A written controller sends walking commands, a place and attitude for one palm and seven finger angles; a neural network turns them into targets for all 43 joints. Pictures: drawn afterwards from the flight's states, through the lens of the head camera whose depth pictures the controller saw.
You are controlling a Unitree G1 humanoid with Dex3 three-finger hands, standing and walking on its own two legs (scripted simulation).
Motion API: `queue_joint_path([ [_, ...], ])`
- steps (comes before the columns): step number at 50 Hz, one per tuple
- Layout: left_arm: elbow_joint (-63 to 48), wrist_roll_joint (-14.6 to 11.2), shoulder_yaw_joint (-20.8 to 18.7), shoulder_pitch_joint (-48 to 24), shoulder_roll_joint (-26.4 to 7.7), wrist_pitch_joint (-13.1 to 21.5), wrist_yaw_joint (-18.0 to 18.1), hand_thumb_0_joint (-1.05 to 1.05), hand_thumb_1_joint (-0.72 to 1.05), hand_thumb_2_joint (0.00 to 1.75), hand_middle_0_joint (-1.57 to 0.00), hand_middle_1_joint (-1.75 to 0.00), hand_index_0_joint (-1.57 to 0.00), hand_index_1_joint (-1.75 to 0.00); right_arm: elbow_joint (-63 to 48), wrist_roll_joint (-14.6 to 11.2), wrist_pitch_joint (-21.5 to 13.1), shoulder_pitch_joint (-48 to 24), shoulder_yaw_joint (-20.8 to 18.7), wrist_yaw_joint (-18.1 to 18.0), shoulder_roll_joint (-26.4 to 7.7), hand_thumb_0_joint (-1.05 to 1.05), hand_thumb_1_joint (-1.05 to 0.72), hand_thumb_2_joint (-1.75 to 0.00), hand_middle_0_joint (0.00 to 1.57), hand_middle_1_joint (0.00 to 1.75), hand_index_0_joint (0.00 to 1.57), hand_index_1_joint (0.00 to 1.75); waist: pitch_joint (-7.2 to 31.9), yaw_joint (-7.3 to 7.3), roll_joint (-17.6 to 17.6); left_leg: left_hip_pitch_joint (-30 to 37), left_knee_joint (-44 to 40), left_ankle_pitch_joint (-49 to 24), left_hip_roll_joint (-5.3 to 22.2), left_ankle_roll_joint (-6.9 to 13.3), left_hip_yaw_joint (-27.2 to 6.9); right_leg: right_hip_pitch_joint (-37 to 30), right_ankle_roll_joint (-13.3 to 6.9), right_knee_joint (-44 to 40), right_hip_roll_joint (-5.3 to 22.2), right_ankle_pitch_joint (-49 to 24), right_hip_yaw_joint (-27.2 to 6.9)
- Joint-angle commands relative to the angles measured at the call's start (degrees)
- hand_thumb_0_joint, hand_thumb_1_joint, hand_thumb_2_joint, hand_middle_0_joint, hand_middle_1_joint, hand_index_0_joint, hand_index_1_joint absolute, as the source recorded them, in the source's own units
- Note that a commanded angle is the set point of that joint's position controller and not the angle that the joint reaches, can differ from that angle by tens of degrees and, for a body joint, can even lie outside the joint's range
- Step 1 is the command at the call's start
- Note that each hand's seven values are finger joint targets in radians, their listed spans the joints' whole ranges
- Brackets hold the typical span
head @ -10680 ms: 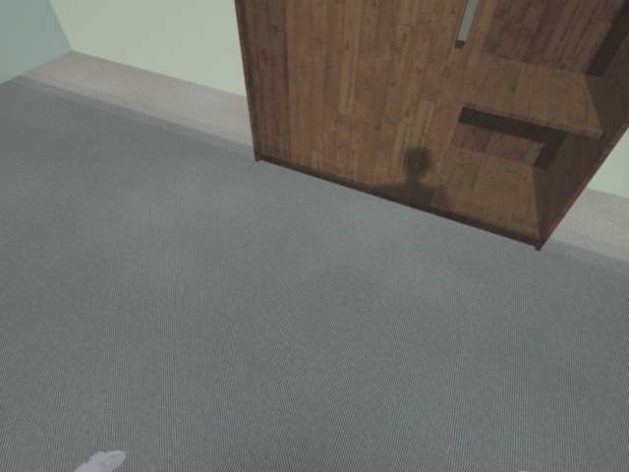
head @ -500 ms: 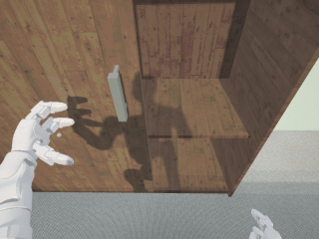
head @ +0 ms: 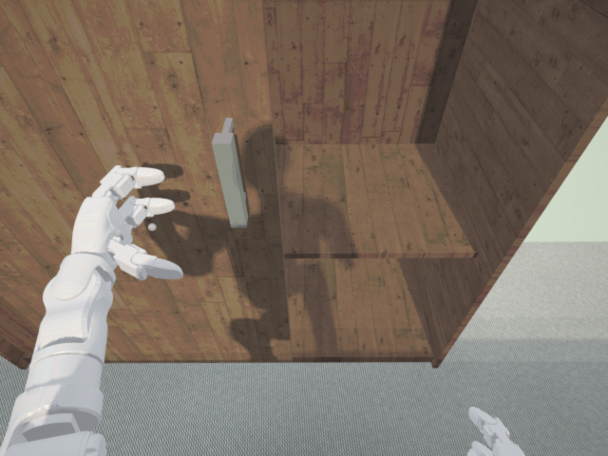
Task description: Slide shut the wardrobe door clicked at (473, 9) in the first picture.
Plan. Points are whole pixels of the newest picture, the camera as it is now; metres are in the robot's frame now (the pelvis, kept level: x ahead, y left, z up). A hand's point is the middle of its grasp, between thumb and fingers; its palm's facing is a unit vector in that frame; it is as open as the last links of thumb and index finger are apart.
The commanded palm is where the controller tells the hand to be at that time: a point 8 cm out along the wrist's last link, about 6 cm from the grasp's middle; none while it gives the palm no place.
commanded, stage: move the hooked fingers beside the handle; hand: left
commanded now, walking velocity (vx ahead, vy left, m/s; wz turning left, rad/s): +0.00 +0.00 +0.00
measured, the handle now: (234, 174) +0.49 +0.13 +0.11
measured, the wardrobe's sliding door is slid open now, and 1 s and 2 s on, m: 0.47 0.47 0.47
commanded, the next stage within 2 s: feel for the door with the fingertips in 1.34 s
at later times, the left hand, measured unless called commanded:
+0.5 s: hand (184, 195) +0.43 +0.19 +0.13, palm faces +0.05 -1.00 -0.02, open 14.0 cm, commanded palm +0.41 +0.24 +0.12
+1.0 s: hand (183, 196) +0.43 +0.19 +0.12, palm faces +0.05 -1.00 -0.02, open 14.0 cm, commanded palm +0.41 +0.24 +0.12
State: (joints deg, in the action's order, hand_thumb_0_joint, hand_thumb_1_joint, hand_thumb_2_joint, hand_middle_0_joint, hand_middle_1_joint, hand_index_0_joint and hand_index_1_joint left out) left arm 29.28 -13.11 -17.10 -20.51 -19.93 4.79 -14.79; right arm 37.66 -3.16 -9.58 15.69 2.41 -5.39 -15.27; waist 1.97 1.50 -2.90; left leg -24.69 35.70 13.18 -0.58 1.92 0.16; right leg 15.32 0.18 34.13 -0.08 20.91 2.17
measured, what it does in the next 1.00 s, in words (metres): stands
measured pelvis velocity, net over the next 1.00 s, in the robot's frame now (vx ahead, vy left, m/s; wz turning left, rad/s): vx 0.01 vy -0.01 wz -0.02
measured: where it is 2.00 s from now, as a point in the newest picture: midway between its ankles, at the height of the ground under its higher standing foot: outside the picture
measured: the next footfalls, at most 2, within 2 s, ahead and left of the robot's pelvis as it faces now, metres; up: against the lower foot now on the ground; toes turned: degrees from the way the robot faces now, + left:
none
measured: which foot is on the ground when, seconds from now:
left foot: down 0.00-1.00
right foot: down 0.00-1.00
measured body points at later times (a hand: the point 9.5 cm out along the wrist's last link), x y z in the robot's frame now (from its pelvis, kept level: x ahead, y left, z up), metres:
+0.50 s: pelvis +0.00 -0.01 +0.00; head +0.03 -0.01 +0.45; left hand +0.42 +0.24 +0.13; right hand +0.07 -0.28 -0.12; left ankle +0.06 +0.10 -0.73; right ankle -0.03 -0.12 -0.73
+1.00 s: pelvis +0.01 -0.01 -0.01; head +0.04 -0.01 +0.44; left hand +0.43 +0.25 +0.12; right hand +0.08 -0.28 -0.12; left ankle +0.06 +0.10 -0.73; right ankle -0.03 -0.12 -0.73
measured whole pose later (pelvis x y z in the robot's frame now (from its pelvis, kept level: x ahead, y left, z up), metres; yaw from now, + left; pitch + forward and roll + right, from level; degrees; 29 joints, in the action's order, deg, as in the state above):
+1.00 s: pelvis +0.01 -0.01 -0.01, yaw -1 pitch +6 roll -1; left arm 46.6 -10.6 -19.2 -33.1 -22.3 10.4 -12.5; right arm 37.8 -3.1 -3.2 18.9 0.8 -3.2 -16.0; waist 3.1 4.2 -2.6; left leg -29.8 38.9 15.2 0.9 1.3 0.6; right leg 20.5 -0.5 36.8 -1.4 22.3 1.4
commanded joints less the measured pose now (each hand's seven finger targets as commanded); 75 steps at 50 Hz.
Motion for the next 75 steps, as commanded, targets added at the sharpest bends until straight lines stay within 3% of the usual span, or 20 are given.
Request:
queue_joint_path([
  [1, -9.38, -0.48, -4.94, -22.8, -15.55, 4.69, 1.42, 0.0, -0.5, 0.3, -0.3, -1.2, -0.3, -1.2, -6.63, 0.39, -1.7, -1.61, -3.02, -0.21, -8.03, 0.0, -0.9, -0.9, 0.2, 0.3, 0.2, 0.3, 14.1, 0.43, 0.23, 16.99, -4.65, -6.0, 1.27, 0.05, -3.81, 7.02, -1.46, -5.77, -1.46, -11.18, 0.63],
  [10, -3.92, 0.32, -1.33, -30.41, -12.49, 6.01, 2.02, 0.0, -0.5, 0.3, -0.3, -1.2, -0.3, -1.2, -6.73, 0.14, -0.32, -0.45, -3.23, 0.57, -8.01, 0.0, -0.9, -0.9, 0.2, 0.3, 0.2, 0.3, 12.93, 2.0, -0.99, 16.52, -4.15, -4.15, 1.4, -0.03, -3.9, 10.36, -1.34, -5.26, -1.62, -9.71, 0.5],
  [19, 2.6, 1.81, -3.6, -38.27, -16.84, 8.86, 3.58, 0.0, -0.5, 0.3, -0.3, -1.2, -0.3, -1.2, -4.87, 0.5, 1.38, 2.53, -3.73, 0.91, -8.8, 0.0, -0.9, -0.9, 0.2, 0.3, 0.2, 0.3, 16.44, 2.78, -0.24, 15.08, -2.32, -5.75, 1.19, 0.23, -2.8, 9.58, -1.21, -4.19, -1.62, -12.01, -0.36],
  [26, 9.39, 2.26, -5.25, -39.86, -18.84, 9.86, 3.0, 0.0, -0.5, 0.3, -0.3, -1.2, -0.3, -1.2, -4.42, 0.64, 2.84, 4.67, -4.09, 1.5, -9.2, 0.0, -0.9, -0.9, 0.2, 0.3, 0.2, 0.3, 16.16, 2.96, 1.99, 12.11, -0.72, -7.38, 0.93, 0.68, -1.9, 8.96, -1.11, -3.61, -1.79, -15.19, -0.83],
  [28, 9.48, 2.43, -5.32, -38.7, -18.86, 10.14, 2.62, 0.0, -0.5, 0.3, -0.3, -1.2, -0.3, -1.2, -4.87, 0.59, 3.11, 5.07, -4.3, 1.72, -9.07, 0.0, -0.9, -0.9, 0.2, 0.3, 0.2, 0.3, 18.0, 2.57, -0.24, 13.14, -0.31, -8.91, 0.9, 0.57, -1.61, 8.99, -1.13, -3.02, -1.85, -16.74, -0.96],
  [36, 6.16, 1.59, -6.47, -34.2, -18.91, 10.2, 1.76, 0.0, -0.5, 0.3, -0.3, -1.2, -0.3, -1.2, -6.38, 0.51, 4.43, 5.17, -4.67, 2.12, -9.02, 0.0, -0.9, -0.9, 0.2, 0.3, 0.2, 0.3, 18.82, 2.25, 1.46, 12.33, 0.4, -11.5, 0.8, 1.15, -0.8, 7.05, -0.84, -2.83, -2.12, -21.0, -1.14],
  [39, 3.32, 1.46, -4.66, -37.85, -17.63, 10.48, 1.8, 0.0, -0.5, 0.3, -0.3, -1.2, -0.3, -1.2, -6.27, 0.28, 4.51, 4.89, -4.6, 1.96, -8.76, 0.0, -0.9, -0.9, 0.2, 0.3, 0.2, 0.3, 18.62, 3.37, -1.55, 13.61, 0.18, -10.24, 0.84, 1.0, -0.92, 8.87, -0.76, -2.93, -2.11, -19.17, -1.13],
  [41, 2.58, 1.48, -6.86, -36.5, -20.0, 10.68, 2.21, 0.0, -0.5, 0.3, -0.3, -1.2, -0.3, -1.2, -5.93, 0.48, 4.5, 4.92, -4.7, 1.84, -9.05, 0.0, -0.9, -0.9, 0.2, 0.3, 0.2, 0.3, 19.35, 2.84, 0.35, 13.66, 0.44, -10.73, 0.94, 1.2, -1.14, 7.83, -0.89, -3.04, -2.23, -19.52, -1.19],
  [45, 3.35, 1.44, -3.88, -36.12, -16.31, 9.71, 1.96, 0.0, -0.5, 0.3, -0.3, -1.2, -0.3, -1.2, -6.09, 0.23, 4.35, 4.41, -4.48, 1.82, -8.64, 0.0, -0.9, -0.9, 0.2, 0.3, 0.2, 0.3, 18.19, 3.33, -1.52, 14.7, 0.07, -10.32, 1.02, 0.81, -1.53, 9.76, -0.96, -2.91, -2.17, -18.19, -0.7],
  [47, 4.72, 1.52, -3.88, -38.11, -16.89, 9.47, 2.36, 0.0, -0.5, 0.3, -0.3, -1.2, -0.3, -1.2, -5.42, 0.12, 4.41, 4.33, -4.4, 1.72, -8.81, 0.0, -0.9, -0.9, 0.2, 0.3, 0.2, 0.3, 16.39, 3.97, 0.0, 13.33, 0.13, -8.52, 1.08, 0.97, -1.61, 10.4, -0.92, -3.26, -2.09, -16.86, -0.74],
  [52, 2.69, 1.6, -2.41, -37.19, -14.4, 9.59, 3.22, 0.0, -0.5, 0.3, -0.3, -1.2, -0.3, -1.2, -6.11, 0.21, 4.24, 3.86, -4.53, 2.04, -8.62, 0.0, -0.9, -0.9, 0.2, 0.3, 0.2, 0.3, 19.52, 3.31, -0.9, 16.56, 0.44, -11.3, 1.22, 0.67, -2.39, 10.57, -1.27, -2.49, -2.14, -17.64, -0.33],
  [55, 3.58, 1.71, -2.18, -36.15, -13.57, 9.0, 3.96, 0.0, -0.5, 0.3, -0.3, -1.2, -0.3, -1.2, -6.42, 0.24, 4.4, 3.26, -4.34, 2.19, -8.48, 0.0, -0.9, -0.9, 0.2, 0.3, 0.2, 0.3, 17.92, 3.04, -0.69, 15.52, 0.03, -9.88, 1.19, 0.43, -2.5, 10.98, -1.24, -2.6, -2.03, -16.37, -0.2],
  [58, 6.0, 2.08, -3.4, -37.04, -15.5, 8.5, 4.72, 0.0, -0.5, 0.3, -0.3, -1.2, -0.3, -1.2, -6.32, 0.2, 4.83, 3.28, -4.08, 2.13, -8.78, 0.0, -0.9, -0.9, 0.2, 0.3, 0.2, 0.3, 15.6, 3.09, 1.64, 12.89, -0.26, -7.65, 1.16, 0.63, -2.26, 10.94, -1.15, -2.77, -1.96, -15.11, -0.31],
  [61, 4.39, 2.58, -2.63, -38.91, -14.85, 9.34, 4.95, 0.0, -0.5, 0.3, -0.3, -1.2, -0.3, -1.2, -6.68, 0.4, 4.91, 3.31, -4.03, 2.14, -8.45, 0.0, -0.9, -0.9, 0.2, 0.3, 0.2, 0.3, 17.38, 2.99, 0.16, 14.08, 0.11, -8.72, 1.1, 0.59, -2.37, 10.61, -1.36, -2.46, -1.95, -15.23, -0.42],
  [63, 3.51, 2.71, -4.15, -40.21, -17.18, 10.07, 4.97, 0.0, -0.5, 0.3, -0.3, -1.2, -0.3, -1.2, -6.5, 0.49, 4.96, 3.56, -4.12, 2.05, -8.63, 0.0, -0.9, -0.9, 0.2, 0.3, 0.2, 0.3, 19.15, 3.03, -0.87, 15.2, 0.19, -9.49, 1.26, 0.35, -2.62, 10.43, -1.38, -2.11, -2.0, -15.62, -0.49],
  [64, 2.68, 2.6, -3.07, -40.12, -15.62, 10.39, 4.76, 0.0, -0.5, 0.3, -0.3, -1.2, -0.3, -1.2, -6.74, 0.53, 4.81, 3.45, -4.07, 2.14, -8.37, 0.0, -0.9, -0.9, 0.2, 0.3, 0.2, 0.3, 19.93, 2.97, -1.99, 16.34, 0.15, -10.45, 1.22, 0.25, -2.75, 10.44, -1.47, -1.99, -2.05, -16.06, -0.43],
  [67, 4.07, 2.09, -3.08, -37.47, -14.93, 10.05, 4.23, 0.0, -0.5, 0.3, -0.3, -1.2, -0.3, -1.2, -6.75, 0.44, 4.74, 3.57, -4.14, 2.21, -8.46, 0.0, -0.9, -0.9, 0.2, 0.3, 0.2, 0.3, 19.62, 3.0, 0.59, 15.45, 0.29, -10.47, 1.17, 0.49, -2.46, 9.56, -1.3, -2.28, -2.21, -17.03, -0.43],
  [69, 5.95, 1.91, -4.78, -36.4, -17.24, 9.3, 3.8, 0.0, -0.5, 0.3, -0.3, -1.2, -0.3, -1.2, -6.6, 0.32, 5.02, 3.69, -4.02, 1.99, -8.74, 0.0, -0.9, -0.9, 0.2, 0.3, 0.2, 0.3, 17.39, 2.68, 1.18, 13.16, -0.12, -9.39, 1.06, 0.57, -2.02, 9.14, -1.2, -2.63, -2.11, -16.96, -0.61],
  [72, 4.25, 1.96, -2.74, -35.82, -14.69, 9.1, 3.39, 0.0, -0.5, 0.3, -0.3, -1.2, -0.3, -1.2, -7.14, 0.22, 4.99, 3.49, -4.16, 2.13, -8.47, 0.0, -0.9, -0.9, 0.2, 0.3, 0.2, 0.3, 17.94, 2.61, -1.45, 14.33, 0.04, -9.66, 1.06, 0.49, -2.09, 9.95, -1.39, -2.52, -2.15, -16.46, -0.37],
  [75, 2.91, 1.13, -0.45, -38.14, -11.82, 9.32, 3.62, 0.0, -0.5, 0.3, -0.3, -1.2, -0.3, -1.2, -6.68, 0.07, 4.69, 3.45, -4.4, 2.15, -8.38, 0.0, -0.9, -0.9, 0.2, 0.3, 0.2, 0.3, 17.24, 3.59, 0.14, 15.41, -0.26, -8.23, 1.35, 0.39, -2.76, 11.59, -1.34, -3.02, -2.4, -14.26, 0.01],
])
